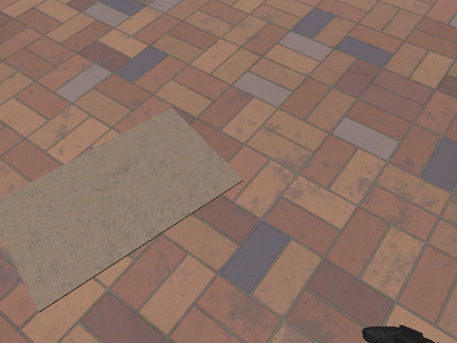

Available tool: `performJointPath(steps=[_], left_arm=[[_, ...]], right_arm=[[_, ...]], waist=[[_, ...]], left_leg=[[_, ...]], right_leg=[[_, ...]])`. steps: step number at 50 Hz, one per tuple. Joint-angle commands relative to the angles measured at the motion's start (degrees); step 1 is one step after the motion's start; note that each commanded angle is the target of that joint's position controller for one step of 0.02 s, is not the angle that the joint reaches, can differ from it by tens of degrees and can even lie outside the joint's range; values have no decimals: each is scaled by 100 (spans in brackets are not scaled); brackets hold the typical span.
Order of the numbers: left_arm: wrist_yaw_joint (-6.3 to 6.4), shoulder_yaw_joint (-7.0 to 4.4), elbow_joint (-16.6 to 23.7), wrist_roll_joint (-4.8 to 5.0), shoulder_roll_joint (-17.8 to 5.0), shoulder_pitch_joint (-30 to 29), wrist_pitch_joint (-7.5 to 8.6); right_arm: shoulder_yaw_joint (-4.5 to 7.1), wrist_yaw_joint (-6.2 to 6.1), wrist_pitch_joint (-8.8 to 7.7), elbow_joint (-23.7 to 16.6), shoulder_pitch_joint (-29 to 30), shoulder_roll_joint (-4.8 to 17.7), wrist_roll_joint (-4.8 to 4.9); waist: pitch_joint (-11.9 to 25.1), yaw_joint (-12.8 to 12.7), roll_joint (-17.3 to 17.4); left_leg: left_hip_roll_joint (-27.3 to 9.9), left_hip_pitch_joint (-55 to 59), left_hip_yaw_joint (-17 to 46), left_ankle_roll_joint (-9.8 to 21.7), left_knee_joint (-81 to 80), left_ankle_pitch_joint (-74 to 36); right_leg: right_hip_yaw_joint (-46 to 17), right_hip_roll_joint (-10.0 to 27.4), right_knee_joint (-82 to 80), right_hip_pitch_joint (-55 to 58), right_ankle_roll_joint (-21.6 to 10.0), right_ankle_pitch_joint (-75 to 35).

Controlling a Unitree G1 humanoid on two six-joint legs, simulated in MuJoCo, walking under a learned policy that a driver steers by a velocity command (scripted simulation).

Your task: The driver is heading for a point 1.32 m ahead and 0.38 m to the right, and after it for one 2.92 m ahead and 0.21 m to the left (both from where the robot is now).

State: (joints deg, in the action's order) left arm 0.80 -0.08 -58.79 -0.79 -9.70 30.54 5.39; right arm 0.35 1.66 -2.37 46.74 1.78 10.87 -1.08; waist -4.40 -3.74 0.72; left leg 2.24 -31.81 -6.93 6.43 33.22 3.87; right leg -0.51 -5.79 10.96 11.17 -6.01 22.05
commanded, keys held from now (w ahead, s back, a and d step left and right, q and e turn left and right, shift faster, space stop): w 0.38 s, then w+e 0.62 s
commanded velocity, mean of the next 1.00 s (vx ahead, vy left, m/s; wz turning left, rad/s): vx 0.50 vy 0.00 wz -0.24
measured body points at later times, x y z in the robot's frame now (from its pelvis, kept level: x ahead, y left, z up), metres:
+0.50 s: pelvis +0.27 -0.01 +0.01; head +0.30 -0.01 +0.46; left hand +0.46 +0.20 -0.10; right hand +0.17 -0.23 -0.13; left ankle +0.15 +0.06 -0.72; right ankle +0.44 -0.13 -0.69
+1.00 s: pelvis +0.54 -0.07 +0.02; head +0.57 -0.09 +0.47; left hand +0.56 +0.20 -0.11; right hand +0.68 -0.34 -0.09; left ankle +0.75 +0.05 -0.67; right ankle +0.45 -0.11 -0.72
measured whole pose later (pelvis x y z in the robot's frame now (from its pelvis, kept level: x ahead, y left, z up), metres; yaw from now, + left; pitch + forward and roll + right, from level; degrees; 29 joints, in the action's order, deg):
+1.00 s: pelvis +0.54 -0.07 +0.02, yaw -17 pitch +1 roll +0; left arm -0.1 -3.4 -55.5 -0.3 -12.7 25.6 3.4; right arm 1.6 1.2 -2.1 45.6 -0.8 13.7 -2.1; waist -2.3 -5.0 1.9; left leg -4.6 -38.1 2.2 -2.0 42.7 1.9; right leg -7.6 -8.3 15.0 -1.7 -7.2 13.5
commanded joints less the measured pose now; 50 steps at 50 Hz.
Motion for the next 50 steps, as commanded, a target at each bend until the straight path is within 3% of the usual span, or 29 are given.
performJointPath(steps=[1, 2, 3, 4, 5, 7, 9, 11, 13, 17, 22, 25, 27, 28, 29, 30, 31, 32, 33, 35, 36, 38, 41, 46, 50], left_arm=[[69, -214, 203, -26, -1089, -266, 4], [21, -171, 322, 1, -967, -347, 13], [-38, -52, 391, 63, -239, 362, -6], [-34, -190, 306, 16, -797, 236, -32], [-48, -234, 539, -21, -946, -404, -12], [-101, -247, 597, -58, -817, -809, -32], [-174, -192, 534, -135, -504, -622, -182], [-223, -187, 599, -149, -431, -794, -254], [-245, -196, 795, -143, -498, -1363, -296], [-258, -167, 1106, -72, -511, -2418, -300], [-261, -110, 1310, -19, -464, -3242, -287], [-273, -125, 1433, -29, -508, -3496, -251], [-256, -167, 1370, -56, -545, -3211, -216], [-227, -215, 1242, -73, -606, -2805, -194], [-196, -286, 985, -86, -693, -2059, -157], [-155, -401, 682, -159, -919, -1131, -115], [-89, -592, 576, -271, -1534, -286, -112], [-142, -649, 546, -101, -1639, -322, -209], [-184, -632, 575, 41, -1543, -814, -244], [-172, -524, 660, 35, -1040, -1425, -230], [-145, -471, 636, 50, -878, -1503, -202], [-125, -449, 615, 70, -878, -1415, -117], [-105, -503, 570, 90, -1129, -1103, -76], [-96, -496, 525, 74, -1117, -435, -131], [-39, -502, 532, 19, -1160, -52, -166]], right_arm=[[315, -165, -111, 401, -1962, 865, 4], [424, -244, -132, 579, -2786, 1164, -117], [528, -230, -136, 596, -2984, 1618, -256], [498, -142, -90, 612, -2705, 1290, 9], [428, -123, -99, 492, -1971, 1018, 90], [304, -89, -212, 543, -1628, 541, 33], [234, -124, -315, 750, -1828, 387, 34], [252, -128, -404, 919, -2118, 531, 64], [266, -121, -417, 1014, -2337, 661, 67], [216, -118, -388, 1136, -2802, 634, 84], [185, -187, -374, 1303, -3285, 670, 17], [184, -263, -353, 1411, -3386, 681, -57], [198, -319, -343, 1419, -3203, 752, -63], [214, -337, -329, 1421, -3126, 823, -66], [230, -340, -296, 1408, -3048, 889, -56], [226, -344, -287, 1326, -2950, 927, -21], [148, -296, -323, 1012, -2971, 648, 135], [214, -224, -379, 949, -3090, 696, 135], [271, -199, -414, 755, -2535, 896, 25], [259, -170, -488, 554, -2000, 780, 26], [264, -169, -401, 470, -1953, 738, -61], [244, -135, -193, 427, -2048, 586, -163], [247, -103, -54, 152, -1520, 577, -169], [228, -66, -22, -361, -267, 637, -114], [168, -37, -53, -689, 446, 665, -73]], waist=[[881, 1233, -567], [1391, 1533, -219], [1922, 993, 1020], [1831, 1014, 410], [744, 728, 153], [67, 408, -211], [83, 155, -75], [35, 111, 24], [-105, 189, 97], [-180, 481, 163], [-176, 764, 309], [-261, 756, 314], [-130, 530, 349], [112, 343, 402], [499, 37, 368], [976, -352, 278], [1694, -532, -564], [2168, -298, -1242], [1464, -121, -568], [415, 224, 32], [273, 422, 44], [351, 579, -84], [214, 525, -214], [131, 80, -386], [124, -170, -453]], left_leg=[[229, 2477, 119, 366, -519, 95], [-644, 3758, 1037, 644, -622, 795], [-2380, 5195, 3681, 1458, -635, 775], [-2456, 4922, 4911, 1754, -1626, 1869], [-2249, 3915, 3958, 1494, -2023, 2301], [-1780, 2587, 2895, 1097, -2384, 1136], [-1453, 2018, 2198, 846, -2545, 467], [-1320, 1920, 1800, 807, -2645, -33], [-1227, 1974, 1543, 739, -2793, -189], [-1040, 2393, 1188, 474, -2755, -946], [-1169, 3310, 864, 373, -2583, -1524], [-1454, 3896, 680, 406, -2349, -1989], [-1527, 4024, 415, 310, -1804, -3336], [-1532, 4035, 292, 249, -1214, -4214], [-1464, 3946, 147, 172, -277, -4608], [-1347, 3183, -5, 40, 927, -3904], [-872, 1295, -290, -207, 3016, -1734], [210, -198, 261, -339, 4646, 2456], [-232, -842, 927, -247, 4743, 2046], [-636, -620, 914, -296, 3944, 1324], [-745, -330, 943, -387, 3587, 1292], [-754, 30, 874, -558, 3192, 1292], [-749, -199, 712, -768, 2547, 834], [-630, -684, 687, -882, 1320, -258], [-438, -861, 721, -837, 687, -312]], right_leg=[[-193, 1530, 2638, -767, 11, -7084], [-79, 1289, 4138, -1771, -35, -5313], [190, 276, 6428, -3746, 123, 155], [-306, 109, 7143, -4646, 27, 601], [-361, 532, 6823, -4956, -29, -98], [-326, 845, 6210, -4447, 1, -533], [-266, 996, 5746, -3896, 142, -605], [-113, 1079, 5431, -4015, 241, -775], [31, 1210, 4988, -4438, 335, -1227], [277, 1207, 3775, -4806, 463, -2079], [490, 965, 2741, -4826, 358, -2342], [491, 831, 2418, -4831, 131, -1864], [634, 567, 2187, -4257, -104, -1370], [747, 354, 2121, -3720, -238, -1133], [834, 133, 1850, -2917, -386, -1155], [491, 298, 1661, -1608, -612, -1274], [-1602, 1736, 1586, 151, -1231, -869], [-4173, 2715, 728, 884, -1866, -1236], [-3554, 2442, 611, 419, -1704, -1194], [-2404, 2039, 279, -1120, -1298, -2020], [-2062, 1765, 205, -1605, -1123, -2414], [-1716, 1513, 122, -1981, -1040, -2815], [-1523, 1287, -56, -2246, -998, -2795], [-1650, 1147, 26, -1765, -653, -3030], [-1882, 1207, 327, -1112, -657, -3443]])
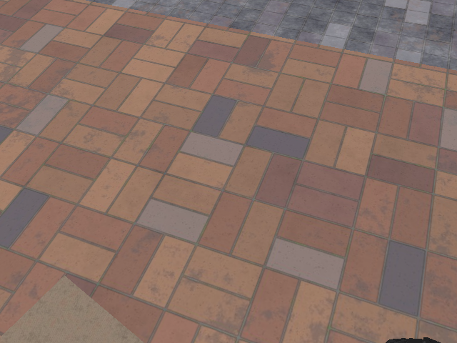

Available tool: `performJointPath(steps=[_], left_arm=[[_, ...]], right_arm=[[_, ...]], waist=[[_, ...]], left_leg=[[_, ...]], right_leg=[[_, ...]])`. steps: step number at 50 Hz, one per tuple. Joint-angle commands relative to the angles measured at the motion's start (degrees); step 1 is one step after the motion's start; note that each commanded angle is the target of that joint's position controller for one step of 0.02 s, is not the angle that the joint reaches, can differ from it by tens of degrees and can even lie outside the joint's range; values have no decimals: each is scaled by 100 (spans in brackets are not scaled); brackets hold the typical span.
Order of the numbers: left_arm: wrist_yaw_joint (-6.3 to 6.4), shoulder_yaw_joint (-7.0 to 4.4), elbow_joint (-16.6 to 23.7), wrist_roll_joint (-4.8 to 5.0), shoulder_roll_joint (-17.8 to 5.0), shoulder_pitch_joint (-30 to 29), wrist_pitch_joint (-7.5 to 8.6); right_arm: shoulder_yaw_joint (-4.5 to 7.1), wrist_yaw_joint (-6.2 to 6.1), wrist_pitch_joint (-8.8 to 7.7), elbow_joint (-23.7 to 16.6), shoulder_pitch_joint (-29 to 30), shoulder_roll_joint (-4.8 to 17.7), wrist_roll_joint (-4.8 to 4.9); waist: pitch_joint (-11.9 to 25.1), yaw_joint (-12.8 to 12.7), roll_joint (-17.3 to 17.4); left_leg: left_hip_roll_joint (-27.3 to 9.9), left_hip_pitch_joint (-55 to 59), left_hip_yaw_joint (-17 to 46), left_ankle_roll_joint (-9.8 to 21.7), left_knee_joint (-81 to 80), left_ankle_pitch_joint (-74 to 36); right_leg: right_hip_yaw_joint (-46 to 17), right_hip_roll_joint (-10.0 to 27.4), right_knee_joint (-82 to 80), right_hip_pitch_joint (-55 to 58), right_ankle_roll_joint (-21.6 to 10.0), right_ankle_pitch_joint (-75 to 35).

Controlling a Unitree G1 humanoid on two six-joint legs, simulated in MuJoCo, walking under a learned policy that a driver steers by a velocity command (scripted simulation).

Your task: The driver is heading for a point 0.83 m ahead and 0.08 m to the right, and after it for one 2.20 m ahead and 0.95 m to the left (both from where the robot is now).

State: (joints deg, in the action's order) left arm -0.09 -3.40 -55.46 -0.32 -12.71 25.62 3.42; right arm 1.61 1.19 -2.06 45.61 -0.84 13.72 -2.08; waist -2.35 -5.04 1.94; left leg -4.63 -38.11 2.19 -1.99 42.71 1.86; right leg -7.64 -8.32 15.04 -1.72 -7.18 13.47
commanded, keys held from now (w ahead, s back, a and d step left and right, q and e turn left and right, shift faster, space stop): w+e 0.42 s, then w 0.38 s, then w+q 0.08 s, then q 0.12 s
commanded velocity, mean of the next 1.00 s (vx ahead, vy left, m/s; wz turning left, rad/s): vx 0.49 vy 0.00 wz -0.33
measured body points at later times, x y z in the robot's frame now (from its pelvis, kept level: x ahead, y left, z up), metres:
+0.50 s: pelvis +0.26 +0.03 +0.00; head +0.29 +0.03 +0.45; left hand +0.49 +0.22 -0.11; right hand +0.18 -0.23 -0.13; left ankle +0.23 +0.13 -0.74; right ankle +0.33 -0.14 -0.68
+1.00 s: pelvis +0.48 -0.10 +0.00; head +0.50 -0.12 +0.45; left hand +0.57 +0.15 -0.13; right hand +0.49 -0.37 -0.14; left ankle +0.64 +0.01 -0.68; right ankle +0.42 -0.14 -0.74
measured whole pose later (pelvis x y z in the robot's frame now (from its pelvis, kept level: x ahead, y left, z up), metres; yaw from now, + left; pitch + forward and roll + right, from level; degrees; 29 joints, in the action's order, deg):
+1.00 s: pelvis +0.48 -0.10 +0.00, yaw -18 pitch +0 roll -1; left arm 0.2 -2.1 -54.4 -0.9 -13.0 21.0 4.9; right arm 3.1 1.6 -1.1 50.0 -13.4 14.5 -1.4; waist -2.4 -0.5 2.5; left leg -4.4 -36.8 0.6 1.4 52.5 6.6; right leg 6.9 -4.3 12.9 -1.1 -5.2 12.0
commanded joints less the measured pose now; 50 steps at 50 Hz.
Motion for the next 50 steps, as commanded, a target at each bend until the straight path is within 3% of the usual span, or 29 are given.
performJointPath(steps=[1, 4, 6, 7, 8, 9, 10, 11, 12, 13, 15, 19, 22, 25, 29, 31, 32, 33, 34, 35, 36, 37, 38, 39, 40, 42, 44, 47, 50], left_arm=[[66, -175, 209, -51, -882, 494, 24], [139, -220, 310, -86, -1015, 348, 18], [119, -256, 437, -79, -1141, -48, 42], [54, -255, 469, -35, -1141, -164, 84], [-5, -181, 652, 41, -854, -153, 140], [19, -85, 772, 229, -317, 524, 105], [72, -148, 686, 15, -865, 575, 26], [42, -171, 663, -74, -909, 152, -21], [-16, -152, 716, -95, -801, -194, -40], [-70, -152, 753, -134, -726, -329, -84], [-170, -139, 805, -193, -634, -361, -221], [-296, -89, 1123, -194, -522, -1019, -324], [-359, -27, 1369, -176, -453, -1642, -308], [-397, 90, 1522, -168, -298, -2173, -246], [-383, 151, 1695, -204, -358, -2740, -206], [-335, 140, 1690, -246, -430, -2720, -171], [-301, 118, 1597, -266, -466, -2455, -136], [-262, 73, 1362, -296, -522, -1783, -71], [-198, -27, 1019, -366, -743, -859, -7], [-97, -174, 893, -472, -1312, 36, 18], [-36, -268, 844, -264, -1661, 158, -47], [-11, -240, 825, -84, -1454, -173, -70], [-12, -150, 820, -59, -1141, -593, -37], [-36, -77, 829, -67, -860, -893, -3], [-37, -31, 809, -35, -703, -1062, 35], [-24, 7, 752, -51, -568, -1072, 134], [-8, -25, 608, -33, -677, -874, 218], [22, 23, 468, -67, -598, -689, 264], [75, 73, 446, -34, -575, -788, 255]], right_arm=[[28, 14, -103, -661, 850, 394, 41], [31, 10, -186, -791, 781, 526, 82], [112, -62, -256, -550, -149, 726, 107], [189, -133, -329, -336, -966, 903, 86], [288, -242, -375, -281, -1877, 1295, -43], [381, -266, -304, -344, -1936, 1725, -162], [379, -228, -220, -357, -1692, 1392, -45], [260, -209, -207, -439, -1300, 847, 8], [188, -183, -225, -421, -1095, 568, 17], [163, -186, -249, -370, -1104, 511, 5], [159, -172, -343, -199, -1308, 510, 61], [204, -127, -475, -25, -1642, 577, 135], [197, -114, -455, 118, -1914, 546, 100], [196, -88, -452, 247, -2085, 606, 92], [216, -110, -375, 515, -2524, 783, 102], [226, -132, -287, 656, -2655, 880, 103], [227, -143, -247, 713, -2680, 931, 109], [213, -150, -199, 760, -2674, 942, 141], [167, -155, -184, 724, -2672, 844, 172], [44, -110, -212, 397, -2692, 419, 261], [75, -69, -201, 307, -2915, 364, 255], [216, -103, -164, 252, -2223, 802, 161], [181, -67, -216, 169, -1988, 652, 201], [169, -49, -216, 244, -2013, 555, 196], [170, -38, -142, 334, -2150, 495, 104], [156, 35, 11, 496, -2419, 326, 43], [184, 90, 67, 435, -2173, 291, 52], [201, 54, 83, 333, -1753, 263, 68], [120, 49, 53, 181, -1296, 129, 68]], waist=[[-95, -79, -592], [-84, 77, -683], [253, 524, -689], [707, 918, -414], [1543, 1221, 94], [2120, 835, 1357], [1820, 665, 941], [967, 599, 250], [478, 575, -72], [313, 518, 107], [227, 413, 398], [168, 419, 339], [4, 528, 273], [-114, 627, 282], [-267, 775, 299], [-212, 712, 342], [-30, 576, 392], [343, 253, 313], [925, -94, 137], [1793, -362, -774], [2166, -158, -1412], [1400, -128, -606], [733, 96, -599], [420, 326, -451], [224, 526, -515], [235, 677, -564], [61, 696, -561], [-212, 681, -495], [-193, 630, -638]], left_leg=[[301, -222, -184, 32, -423, -37], [415, 399, -77, 181, -1023, 209], [679, 1954, -160, 370, -1441, 584], [563, 3131, -94, 528, -1759, 392], [-592, 4522, 1008, 790, -1834, 1386], [-2110, 5774, 3436, 1384, -2265, 1585], [-2103, 5228, 4134, 1541, -2500, 2248], [-1822, 4379, 3225, 1408, -2661, 2298], [-1489, 3728, 2342, 1275, -2833, 1724], [-1252, 3398, 1751, 1133, -2962, 1209], [-1021, 3077, 1010, 1043, -3102, 270], [-1051, 3224, 248, 1125, -3337, -520], [-936, 3273, -249, 1115, -3434, -742], [-794, 3189, -670, 1038, -3464, -909], [-1017, 3645, -786, 1038, -3367, -1249], [-1113, 4032, -846, 1024, -2928, -2256], [-1107, 4153, -918, 994, -2438, -3115], [-999, 4075, -1084, 919, -1576, -3555], [-813, 3399, -1222, 799, -468, -2897], [-409, 1723, -1355, 593, 1460, -497], [480, 286, -896, 459, 2936, 3069], [155, -209, -228, 526, 3112, 2582], [-10, -153, -176, 562, 2826, 2087], [-154, 154, -177, 551, 2431, 1805], [-218, 466, -190, 493, 2187, 1678], [-159, 838, -199, 418, 2103, 1465], [-140, 560, -110, 390, 1997, 1126], [-5, 275, -64, 309, 1521, 614], [131, 662, -429, 350, 450, -45]], right_leg=[[-1243, 1497, 24, 316, -554, -2709], [-1460, 1603, 348, 401, -430, -3034], [-1378, 1417, 1062, -48, -177, -3879], [-1138, 1089, 2065, -377, -40, -3880], [-819, 763, 3513, -1134, 62, -2438], [-73, -110, 5066, -2868, 231, 1759], [26, 362, 5690, -3414, 171, 1671], [80, 634, 5728, -3459, 197, 1070], [156, 811, 5505, -3355, 251, 698], [208, 945, 5326, -3229, 295, 558], [318, 1037, 5217, -3055, 360, 452], [413, 1183, 5026, -3650, 424, -97], [506, 1204, 4350, -3909, 487, -669], [742, 1101, 3123, -3461, 448, -1206], [1126, 987, 2149, -3031, 265, -816], [1267, 830, 1830, -2740, 89, -281], [1350, 661, 1654, -2311, -18, -69], [1411, 480, 1234, -1437, -149, -226], [1154, 636, 1142, -36, -304, -361], [-820, 2278, 1063, 1777, -751, 166], [-3035, 3366, 341, 2349, -1308, -434], [-2252, 2970, 330, 1789, -1083, -726], [-1448, 2692, 168, 958, -894, -1182], [-937, 2392, -59, 327, -660, -1440], [-570, 2163, -232, -147, -507, -1586], [-129, 2020, -526, -529, -428, -1657], [181, 2002, -765, -591, -414, -1677], [833, 1978, -625, -588, -311, -3498], [1442, 1802, -374, -634, -145, -4232]])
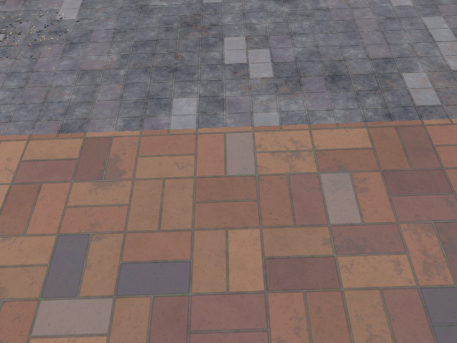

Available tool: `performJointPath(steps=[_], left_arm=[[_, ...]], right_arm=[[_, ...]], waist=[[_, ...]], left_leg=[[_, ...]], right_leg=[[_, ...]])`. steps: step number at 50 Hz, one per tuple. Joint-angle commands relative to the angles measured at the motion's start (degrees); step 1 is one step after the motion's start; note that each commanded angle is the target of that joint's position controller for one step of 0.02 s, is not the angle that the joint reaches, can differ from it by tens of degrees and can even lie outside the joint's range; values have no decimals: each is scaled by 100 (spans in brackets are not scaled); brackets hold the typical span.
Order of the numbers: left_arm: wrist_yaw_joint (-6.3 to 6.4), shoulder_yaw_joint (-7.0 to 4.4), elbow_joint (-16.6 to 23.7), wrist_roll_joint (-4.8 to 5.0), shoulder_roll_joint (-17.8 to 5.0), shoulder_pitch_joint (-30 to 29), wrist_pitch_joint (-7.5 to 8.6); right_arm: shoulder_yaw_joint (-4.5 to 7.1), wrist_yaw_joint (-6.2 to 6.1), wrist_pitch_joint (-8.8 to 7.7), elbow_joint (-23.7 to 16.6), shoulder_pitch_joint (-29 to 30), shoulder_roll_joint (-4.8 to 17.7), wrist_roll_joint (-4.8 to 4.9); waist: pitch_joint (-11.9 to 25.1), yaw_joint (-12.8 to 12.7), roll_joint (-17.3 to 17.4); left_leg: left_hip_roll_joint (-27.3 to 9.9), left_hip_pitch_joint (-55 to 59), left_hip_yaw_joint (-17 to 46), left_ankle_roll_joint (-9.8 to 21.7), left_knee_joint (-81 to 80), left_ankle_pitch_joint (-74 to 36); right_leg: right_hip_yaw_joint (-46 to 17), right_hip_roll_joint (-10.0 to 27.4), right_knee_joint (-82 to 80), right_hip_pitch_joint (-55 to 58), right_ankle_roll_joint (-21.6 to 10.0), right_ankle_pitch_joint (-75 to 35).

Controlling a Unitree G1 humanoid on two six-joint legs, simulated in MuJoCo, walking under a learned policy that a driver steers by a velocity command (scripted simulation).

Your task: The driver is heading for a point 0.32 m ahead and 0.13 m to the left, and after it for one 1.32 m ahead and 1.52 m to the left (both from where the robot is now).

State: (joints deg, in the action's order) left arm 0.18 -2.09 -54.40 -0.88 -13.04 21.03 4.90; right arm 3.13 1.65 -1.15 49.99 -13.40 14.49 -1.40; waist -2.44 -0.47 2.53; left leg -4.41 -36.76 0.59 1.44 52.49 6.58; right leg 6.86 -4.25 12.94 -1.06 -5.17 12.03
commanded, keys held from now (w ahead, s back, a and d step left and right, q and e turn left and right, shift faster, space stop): q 1.00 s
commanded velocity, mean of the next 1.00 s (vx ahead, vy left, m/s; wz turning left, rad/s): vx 0.07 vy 0.00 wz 0.52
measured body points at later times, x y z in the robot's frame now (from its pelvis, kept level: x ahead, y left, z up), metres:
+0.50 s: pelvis +0.11 +0.02 -0.01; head +0.15 +0.05 +0.44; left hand +0.17 +0.30 -0.14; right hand +0.26 -0.23 -0.13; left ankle +0.18 +0.08 -0.75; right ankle +0.18 -0.14 -0.69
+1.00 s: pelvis +0.13 -0.03 +0.00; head +0.17 -0.03 +0.45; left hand +0.08 +0.26 -0.10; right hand +0.37 -0.21 -0.14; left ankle +0.04 +0.07 -0.67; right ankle +0.17 -0.11 -0.75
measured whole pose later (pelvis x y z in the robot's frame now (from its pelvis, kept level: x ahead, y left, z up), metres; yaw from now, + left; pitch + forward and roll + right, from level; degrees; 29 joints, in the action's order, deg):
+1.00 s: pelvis +0.13 -0.03 +0.00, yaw +34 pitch +1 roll +1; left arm 2.4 -1.7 -41.9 -1.5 -14.1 12.0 -0.4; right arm 5.3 2.4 5.0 45.1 -12.2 18.4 -1.0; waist -2.7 0.0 2.7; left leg 2.6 -26.3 3.5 -3.7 59.1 23.7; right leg 4.4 0.8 23.6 -10.3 -2.4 13.8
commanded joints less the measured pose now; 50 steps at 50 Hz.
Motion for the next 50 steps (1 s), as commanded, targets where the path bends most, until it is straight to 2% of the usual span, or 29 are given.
performJointPath(steps=[1, 4, 7, 8, 9, 10, 11, 12, 13, 14, 15, 17, 19, 24, 27, 31, 33, 35, 36, 37, 38, 39, 40, 41, 42, 44, 47, 50], left_arm=[[78, -54, 305, 35, -568, -255, 96], [177, -74, 170, 30, -678, -25, 19], [270, -159, 189, 23, -874, -169, -84], [273, -183, 231, 30, -918, -258, -135], [255, -216, 328, 62, -995, -286, -154], [205, -101, 566, 28, -399, 198, -168], [175, -98, 577, 21, -487, 346, -264], [161, -105, 588, -37, -602, 95, -313], [150, -120, 681, -49, -640, -353, -322], [158, -140, 749, -77, -656, -607, -351], [158, -142, 789, -119, -640, -586, -440], [164, -116, 764, -130, -496, -414, -606], [172, -106, 806, -89, -446, -430, -663], [205, -148, 1052, -65, -592, -1011, -748], [221, -146, 1146, -27, -613, -1169, -718], [249, -117, 1213, 52, -619, -1111, -626], [269, -107, 1196, 108, -639, -848, -570], [321, -115, 1097, 119, -666, -325, -509], [374, -173, 1079, 65, -900, -177, -474], [415, -298, 1251, -22, -1490, -376, -477], [380, -326, 1461, -133, -1691, -1126, -494], [344, -233, 1482, -125, -1252, -1148, -492], [315, -142, 1520, -75, -947, -1381, -472], [291, -114, 1575, -52, -865, -1502, -463], [291, -107, 1626, -50, -856, -1511, -465], [260, -112, 1623, -69, -858, -1207, -481], [257, -192, 1470, -56, -1017, -597, -489], [218, -259, 1423, -70, -1144, -490, -493]], right_arm=[[-61, 15, -42, -328, 177, 18, -5], [-80, 24, -50, -438, 333, 57, -53], [12, -9, -95, -337, -295, 284, -104], [68, -32, -154, -205, -777, 369, -125], [172, -77, -228, -135, -1232, 693, -154], [348, -135, -223, -210, -1125, 1400, -81], [401, -129, -130, -255, -1326, 1485, 200], [378, -158, -25, -433, -831, 1253, 249], [272, -192, 65, -523, -394, 874, 207], [203, -210, 124, -535, -184, 645, 163], [185, -232, 156, -554, -100, 563, 161], [211, -205, 143, -557, -95, 653, 88], [268, -181, 123, -591, -86, 819, 65], [338, -188, 259, -689, -124, 944, 43], [374, -185, 308, -721, -167, 985, 18], [402, -155, 343, -770, -84, 987, -17], [408, -125, 370, -794, 27, 973, -9], [407, -110, 397, -831, 233, 944, 65], [368, -128, 381, -877, 242, 804, 126], [294, -150, 364, -960, 24, 462, 217], [376, -199, 316, -925, 64, 753, 68], [454, -186, 302, -864, 131, 1070, -75], [455, -141, 318, -767, -78, 976, -72], [437, -105, 370, -682, -283, 902, -73], [422, -53, 426, -623, -391, 875, -59], [376, 19, 490, -691, -197, 848, -3], [286, 72, 533, -883, 276, 730, 34], [224, 114, 563, -999, 458, 662, 70]], waist=[[-164, 84, -720], [-36, -22, -753], [279, 226, -808], [526, 442, -650], [868, 704, -190], [1359, 215, 1068], [2258, 357, 922], [1762, 295, 207], [959, 229, -148], [499, 108, -333], [412, 13, -227], [587, -61, -83], [714, -61, -11], [596, 191, 356], [524, 274, 400], [546, 274, 477], [557, 172, 552], [519, -127, 533], [462, -166, 241], [557, 29, -991], [56, 127, -1419], [90, 192, -778], [145, 404, -608], [229, 487, -697], [278, 458, -937], [272, 245, -978], [276, -117, -1042], [340, -203, -1165]], left_leg=[[157, 630, -396, 42, -855, -691], [338, 804, -624, 196, -1428, -564], [688, 1434, -753, 503, -1794, 214], [801, 1966, -712, 626, -2291, -54], [377, 2837, -112, 879, -2746, -1921], [-1269, 4279, 1744, 1645, -2041, -6019], [-1808, 4774, 3000, 2474, -2533, -5836], [-1669, 4148, 2684, 2399, -2860, -4206], [-1351, 3319, 2351, 2146, -3186, -3021], [-1030, 2764, 2081, 1856, -3414, -2429], [-769, 2406, 1827, 1662, -3545, -2042], [-494, 2147, 1604, 1455, -3581, -1864], [-370, 2126, 1597, 1340, -3604, -1455], [-232, 2195, 2197, 1101, -3931, 1087], [-248, 2287, 2544, 1057, -3954, 1455], [-197, 2298, 2857, 1006, -3857, 1213], [-139, 2174, 3018, 911, -3832, 985], [98, 1771, 2984, 597, -3734, 1161], [457, 1321, 2704, 254, -3448, 1769], [1157, 689, 1741, -87, -2082, 2405], [1605, 72, 647, -170, -687, 2421], [1118, 505, 707, -222, 243, 2184], [1139, 706, 680, -205, 714, 1876], [1123, 713, 616, -234, 1166, 1656], [1110, 588, 502, -277, 1546, 1595], [972, 328, 307, -409, 1573, 1593], [804, 38, 200, -557, 936, 1695], [675, 366, 32, -546, 249, 1871]], right_leg=[[79, 1400, -75, -604, -320, -4179], [165, 1544, 448, -35, -253, -4609], [174, 1661, 1746, 242, -174, -5463], [246, 1558, 2664, 150, -83, -5018], [374, 1201, 4118, -462, 147, -3430], [392, 214, 5997, -2182, 403, 1915], [-686, -103, 6933, -2885, 498, 2505], [-963, 285, 6991, -3107, 515, 2098], [-945, 456, 6614, -3247, 546, 1720], [-949, 587, 6147, -3216, 588, 1500], [-951, 644, 5761, -2971, 629, 1327], [-863, 520, 5412, -2603, 679, 1129], [-876, 489, 5024, -2581, 725, 1036], [-1006, 458, 4193, -2863, 807, 878], [-1069, 379, 3792, -2831, 778, 946], [-1085, 162, 3111, -2348, 616, 1168], [-1072, 13, 2463, -1828, 470, 1255], [-994, -69, 1129, -901, 298, 779], [-1337, 356, 300, -359, 184, 681], [-2927, 1801, -323, -80, -251, 1573], [-3742, 2669, -509, -901, -733, 928], [-3173, 2524, -195, -1273, -848, -144], [-2490, 2095, 43, -1381, -672, -892], [-1970, 1779, 198, -1236, -520, -1335], [-1647, 1630, 313, -1048, -488, -1745], [-1338, 1575, 487, -631, -540, -2374], [-1303, 1769, 670, 180, -658, -2901], [-1151, 1923, 783, 314, -690, -3020]])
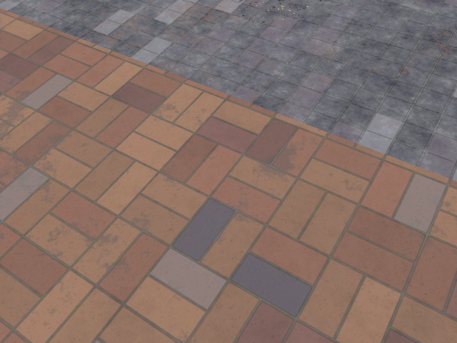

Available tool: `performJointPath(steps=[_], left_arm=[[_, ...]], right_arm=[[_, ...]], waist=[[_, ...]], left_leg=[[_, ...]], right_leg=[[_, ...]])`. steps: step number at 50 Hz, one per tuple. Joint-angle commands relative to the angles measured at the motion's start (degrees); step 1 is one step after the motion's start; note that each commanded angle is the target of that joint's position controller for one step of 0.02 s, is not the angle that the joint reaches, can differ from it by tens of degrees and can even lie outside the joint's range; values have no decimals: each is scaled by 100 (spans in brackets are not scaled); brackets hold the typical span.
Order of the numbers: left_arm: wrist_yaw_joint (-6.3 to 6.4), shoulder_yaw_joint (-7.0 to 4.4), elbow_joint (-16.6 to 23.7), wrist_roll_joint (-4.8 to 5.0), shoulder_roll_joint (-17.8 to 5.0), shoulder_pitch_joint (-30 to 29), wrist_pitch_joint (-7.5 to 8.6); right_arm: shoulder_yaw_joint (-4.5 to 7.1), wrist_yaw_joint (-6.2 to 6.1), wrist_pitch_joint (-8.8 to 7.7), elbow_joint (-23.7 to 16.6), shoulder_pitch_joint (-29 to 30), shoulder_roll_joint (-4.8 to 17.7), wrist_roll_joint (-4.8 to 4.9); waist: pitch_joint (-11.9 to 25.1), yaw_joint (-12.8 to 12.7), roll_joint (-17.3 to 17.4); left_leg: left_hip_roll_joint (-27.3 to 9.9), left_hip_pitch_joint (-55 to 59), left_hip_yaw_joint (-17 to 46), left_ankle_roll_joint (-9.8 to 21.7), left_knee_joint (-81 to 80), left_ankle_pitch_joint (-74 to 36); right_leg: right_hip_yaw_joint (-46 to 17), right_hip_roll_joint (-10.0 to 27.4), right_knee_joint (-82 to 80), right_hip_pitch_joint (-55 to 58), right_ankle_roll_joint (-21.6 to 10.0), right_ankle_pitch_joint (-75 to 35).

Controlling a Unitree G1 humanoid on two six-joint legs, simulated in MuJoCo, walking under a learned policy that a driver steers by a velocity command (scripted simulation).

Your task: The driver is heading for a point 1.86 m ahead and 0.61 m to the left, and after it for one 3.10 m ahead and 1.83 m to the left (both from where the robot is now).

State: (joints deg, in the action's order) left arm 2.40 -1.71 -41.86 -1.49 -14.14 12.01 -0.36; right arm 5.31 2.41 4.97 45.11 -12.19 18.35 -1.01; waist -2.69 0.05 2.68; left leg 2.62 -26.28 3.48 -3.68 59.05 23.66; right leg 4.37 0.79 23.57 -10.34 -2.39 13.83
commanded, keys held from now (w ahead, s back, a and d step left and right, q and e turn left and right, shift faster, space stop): q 0.64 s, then no key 0.36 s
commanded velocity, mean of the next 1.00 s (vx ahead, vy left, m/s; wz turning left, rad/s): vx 0.00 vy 0.00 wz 0.49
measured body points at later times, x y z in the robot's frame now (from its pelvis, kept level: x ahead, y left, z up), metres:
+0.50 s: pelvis -0.01 +0.04 +0.00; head +0.02 +0.08 +0.45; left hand +0.02 +0.35 -0.13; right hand +0.18 -0.20 -0.10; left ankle -0.03 +0.11 -0.75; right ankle +0.05 -0.10 -0.68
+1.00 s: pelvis +0.01 +0.01 +0.00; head +0.05 +0.00 +0.45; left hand -0.01 +0.29 -0.10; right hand +0.23 -0.19 -0.14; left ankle -0.08 +0.11 -0.71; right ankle +0.06 -0.07 -0.75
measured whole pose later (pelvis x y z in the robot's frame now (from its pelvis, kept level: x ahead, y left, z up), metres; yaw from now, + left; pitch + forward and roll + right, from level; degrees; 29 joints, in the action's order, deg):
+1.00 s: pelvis +0.01 +0.01 +0.00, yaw +29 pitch -1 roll +1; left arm 1.2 -0.2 -42.7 -1.1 -13.9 11.6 -0.7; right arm 2.8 0.3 4.1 46.1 -11.9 17.5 -0.5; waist -3.8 -0.6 2.4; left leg 4.6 -16.1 6.9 -2.1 43.9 25.9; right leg -1.0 -1.6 24.6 -11.7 -2.8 12.3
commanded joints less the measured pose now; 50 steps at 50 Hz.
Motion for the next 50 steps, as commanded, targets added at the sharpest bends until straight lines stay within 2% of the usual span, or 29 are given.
performJointPath(steps=[1, 6, 8, 9, 10, 11, 12, 13, 14, 15, 16, 17, 19, 24, 29, 32, 34, 35, 36, 37, 38, 39, 40, 41, 43, 44, 47, 50], left_arm=[[-29, -311, 176, -14, -1058, 362, 34], [-148, -390, 151, -11, -1228, 214, 13], [-158, -409, 135, 68, -1260, 92, -19], [-163, -409, 80, 80, -1217, 205, -36], [-183, -341, 185, 27, -924, 404, -75], [-114, -210, 612, -9, -575, -47, -161], [-66, -245, 546, -25, -820, -192, -231], [-91, -260, 463, 59, -825, -157, -245], [-116, -282, 374, 97, -877, -98, -209], [-134, -320, 348, 39, -975, -49, -196], [-163, -329, 260, -23, -1010, 105, -198], [-188, -328, 236, -26, -991, 176, -211], [-204, -308, 271, 11, -904, 111, -241], [-149, -281, 415, 17, -852, -234, -277], [-115, -230, 554, 68, -811, -452, -205], [-80, -198, 609, 121, -821, -411, -149], [-46, -178, 543, 156, -814, -107, -105], [-17, -162, 477, 147, -766, 109, -74], [27, -159, 426, 93, -777, 265, -26], [80, -195, 500, -1, -1105, 129, 12], [39, -262, 693, 22, -1614, -278, -21], [-22, -285, 552, 37, -1477, 27, -52], [-69, -167, 541, 73, -1095, -117, -34], [-93, -108, 552, 74, -876, -407, -22], [-61, -74, 523, 44, -806, -510, 11], [-61, -67, 461, 45, -793, -400, 22], [-78, -58, 253, 58, -797, -94, 52], [-135, -94, 80, 15, -926, 48, 13]], right_arm=[[-17, 48, -45, -547, 376, 246, 45], [-67, 36, -76, -720, 407, 244, 118], [-73, 0, -141, -691, 171, 216, 67], [-57, -60, -215, -642, -5, 312, -11], [64, -124, -315, -657, -203, 894, -105], [243, -129, -345, -688, -482, 1607, 25], [218, -138, -340, -602, -753, 1317, 92], [106, -173, -320, -616, -408, 994, 93], [32, -210, -285, -685, 45, 772, 67], [-1, -254, -278, -736, 267, 682, 95], [-16, -265, -277, -752, 281, 644, 91], [-12, -252, -285, -740, 193, 673, 95], [25, -229, -315, -695, 14, 768, 97], [66, -236, -317, -631, -317, 850, 35], [114, -224, -302, -647, -379, 947, -16], [136, -200, -284, -663, -274, 972, -25], [118, -205, -275, -669, -88, 912, -5], [95, -223, -268, -665, 36, 851, 34], [49, -256, -273, -659, 92, 735, 95], [-53, -269, -297, -665, -198, 373, 105], [-68, -312, -306, -694, -572, 292, 83], [46, -342, -270, -576, -465, 750, -75], [73, -323, -253, -505, -392, 770, -51], [56, -283, -231, -402, -402, 676, -23], [8, -191, -186, -303, -476, 544, 0], [-23, -179, -174, -263, -427, 493, 11], [-142, -194, -140, -220, -135, 297, 42], [-235, -245, -120, -114, 13, 221, 80]], waist=[[377, -251, -1214], [481, -215, -1419], [541, 18, -1252], [616, 153, -838], [717, 140, 565], [588, 277, 1427], [685, 471, 599], [348, 244, 437], [137, 32, 328], [120, -48, 474], [289, -72, 527], [431, -77, 421], [481, -26, 273], [325, 157, 426], [382, 207, 380], [451, 157, 435], [527, 7, 483], [529, -152, 436], [510, -258, 289], [591, -52, -675], [484, 182, -1545], [510, -21, -1236], [303, 89, -878], [133, 193, -789], [206, 209, -1148], [244, 150, -1107], [337, -39, -1092], [376, -150, -1300]], left_leg=[[-68, -451, -345, 4, -664, 204], [-48, 620, -767, 311, -1885, 233], [23, 1261, -846, 479, -2992, -472], [-19, 1874, -564, 572, -3803, -1243], [-1255, 2756, 1207, 836, -4338, -2047], [-2518, 2614, 2798, 1821, -4099, -4381], [-2388, 2657, 2401, 2181, -3969, -4464], [-2019, 2329, 1903, 2086, -3999, -4079], [-1565, 2068, 1506, 1800, -4087, -3590], [-1297, 2048, 1332, 1632, -4098, -3538], [-1144, 2072, 1211, 1602, -4054, -3825], [-1113, 2111, 1204, 1602, -4021, -3924], [-1117, 2179, 1343, 1623, -4029, -3725], [-1128, 2199, 1915, 1722, -4055, -2848], [-1084, 1984, 2382, 1747, -3833, -2945], [-1004, 1838, 2670, 1656, -3668, -3373], [-918, 1706, 2705, 1471, -3536, -3602], [-767, 1514, 2649, 1276, -3413, -3390], [-552, 1158, 2513, 997, -3218, -2710], [-71, 666, 1891, 652, -2426, -1079], [949, -101, 807, 465, -1629, 870], [633, 101, 640, 404, -591, 1100], [536, 201, 751, 383, -242, 775], [463, 307, 731, 320, -51, 410], [494, 316, 597, 209, 31, 132], [495, 338, 534, 161, -126, 124], [327, 501, 361, 97, -1110, 203], [182, 1075, -71, 184, -2265, 298]], right_leg=[[-802, 1436, -246, 1134, -954, -3174], [-500, 1567, 85, 688, -829, -3158], [-280, 1522, 572, 401, -566, -2699], [-41, 1399, 1115, -42, -239, -1984], [432, 895, 2550, -1284, 176, 55], [159, -67, 3352, -2461, 412, 2400], [-453, 137, 4016, -2461, 419, 2314], [-572, 204, 4147, -2479, 405, 1843], [-660, 285, 3905, -2395, 406, 1319], [-626, 270, 3797, -2342, 436, 1013], [-569, 193, 3880, -2188, 479, 827], [-562, 133, 3919, -2121, 508, 746], [-587, 95, 3764, -2181, 540, 686], [-695, 6, 3046, -2340, 546, 768], [-777, -189, 2414, -1899, 430, 899], [-815, -354, 1904, -1380, 327, 998], [-782, -388, 1217, -764, 236, 856], [-743, -382, 495, -264, 194, 403], [-829, -206, -360, 334, 132, -218], [-1933, 875, -950, 782, -93, -59], [-3329, 2036, -1033, 771, -698, -1107], [-3345, 2167, -870, 231, -1225, -1343], [-2912, 1827, -858, -42, -1192, -1308], [-2342, 1421, -835, -237, -1003, -1242], [-1770, 1008, -735, -37, -823, -1764], [-1638, 941, -674, 90, -816, -1986], [-1601, 976, -527, 502, -872, -2135], [-1635, 943, -396, 471, -880, -2127]])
